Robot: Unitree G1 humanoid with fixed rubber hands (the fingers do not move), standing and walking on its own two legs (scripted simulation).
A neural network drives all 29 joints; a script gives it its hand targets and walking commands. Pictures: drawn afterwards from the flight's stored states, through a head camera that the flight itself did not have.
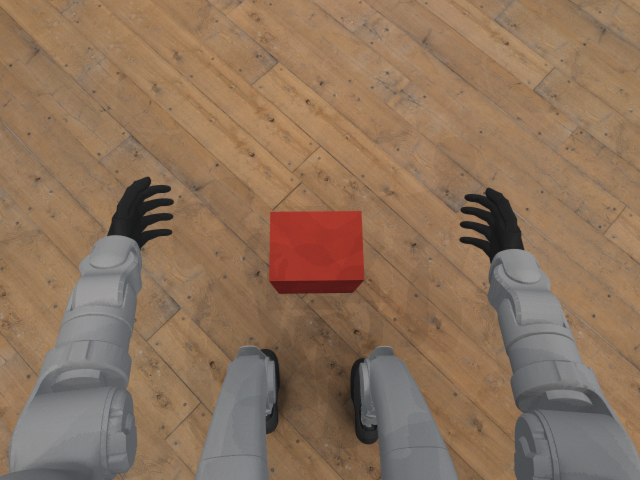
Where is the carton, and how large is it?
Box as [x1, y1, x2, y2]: [269, 211, 363, 293]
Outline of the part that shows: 270,212 269,281 279,293 352,292 363,280 361,211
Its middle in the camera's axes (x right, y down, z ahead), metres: -0.01 +0.04 +0.97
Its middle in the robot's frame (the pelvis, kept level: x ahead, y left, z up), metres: +0.45 +0.00 -0.55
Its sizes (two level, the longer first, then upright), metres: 0.206 0.157 0.250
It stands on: the floor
